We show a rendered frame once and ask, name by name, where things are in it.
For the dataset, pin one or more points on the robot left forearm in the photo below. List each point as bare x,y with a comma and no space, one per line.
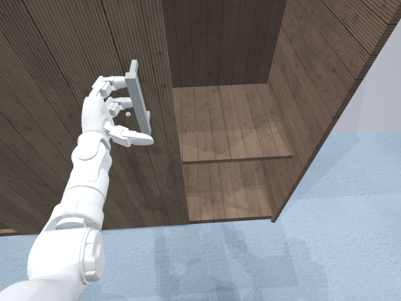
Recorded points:
86,191

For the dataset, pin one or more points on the left robot upper arm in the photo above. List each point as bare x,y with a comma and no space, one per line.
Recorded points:
63,263

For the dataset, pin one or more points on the handle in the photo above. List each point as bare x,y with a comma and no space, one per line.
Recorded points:
143,116

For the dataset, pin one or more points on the left robot hand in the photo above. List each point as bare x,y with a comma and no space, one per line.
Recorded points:
96,112

